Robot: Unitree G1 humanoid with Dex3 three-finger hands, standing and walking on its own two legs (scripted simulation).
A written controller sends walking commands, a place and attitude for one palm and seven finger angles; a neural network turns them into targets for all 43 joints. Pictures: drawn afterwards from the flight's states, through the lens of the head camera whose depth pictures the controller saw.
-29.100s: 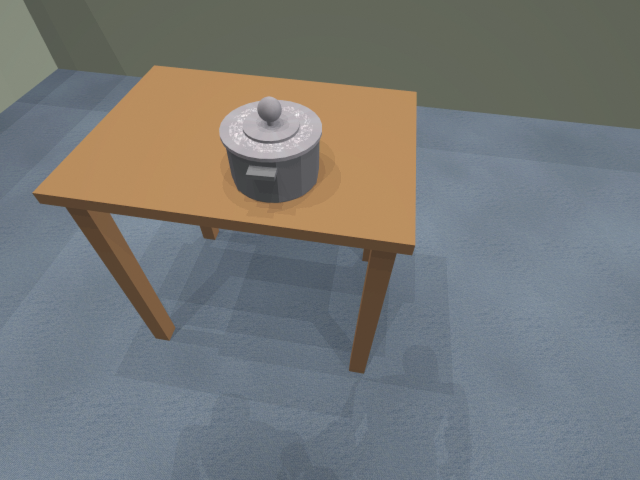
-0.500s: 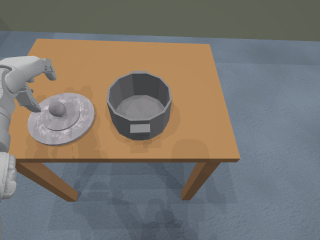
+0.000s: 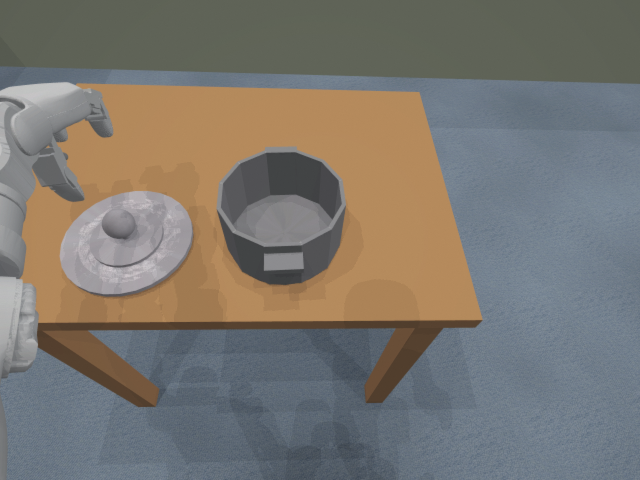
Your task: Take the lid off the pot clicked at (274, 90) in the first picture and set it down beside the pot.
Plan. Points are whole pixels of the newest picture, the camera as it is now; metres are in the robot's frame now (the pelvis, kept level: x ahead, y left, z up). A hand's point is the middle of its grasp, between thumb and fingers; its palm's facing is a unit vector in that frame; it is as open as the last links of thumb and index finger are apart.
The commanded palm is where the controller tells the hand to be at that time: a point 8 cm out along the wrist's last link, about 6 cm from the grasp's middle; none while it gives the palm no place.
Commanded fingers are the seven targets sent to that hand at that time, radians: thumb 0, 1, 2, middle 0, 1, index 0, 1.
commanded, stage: draw the hand back to the body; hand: left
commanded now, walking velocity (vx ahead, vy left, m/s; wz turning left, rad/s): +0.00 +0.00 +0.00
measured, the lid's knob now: (118, 223) +0.48 +0.29 -0.02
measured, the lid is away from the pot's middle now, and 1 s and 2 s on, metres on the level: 0.25 0.25 0.25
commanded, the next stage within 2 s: none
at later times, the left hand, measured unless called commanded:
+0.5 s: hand (47, 206) +0.40 +0.29 +0.12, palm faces -0.35 -0.03 -0.94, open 11.0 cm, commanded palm +0.38 +0.29 +0.19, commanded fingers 0.00 0.06 0.51 -0.30 -0.95 -0.30 -0.95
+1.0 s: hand (89, 199) +0.37 +0.22 +0.17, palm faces +0.40 -0.86 -0.30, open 9.9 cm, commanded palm +0.31 +0.26 +0.19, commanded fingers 0.00 0.50 0.71 -0.25 -0.61 -0.25 -0.61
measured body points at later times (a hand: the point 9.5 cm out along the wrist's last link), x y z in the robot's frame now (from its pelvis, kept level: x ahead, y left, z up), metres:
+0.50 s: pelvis +0.00 -0.01 +0.01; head +0.05 -0.01 +0.45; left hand +0.41 +0.29 +0.18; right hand +0.13 -0.26 -0.11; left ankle +0.00 +0.05 -0.73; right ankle -0.03 -0.16 -0.73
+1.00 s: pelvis +0.02 -0.05 +0.01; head +0.03 -0.06 +0.46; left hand +0.34 +0.27 +0.19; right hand +0.14 -0.31 -0.10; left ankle +0.00 +0.05 -0.73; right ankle -0.03 -0.16 -0.73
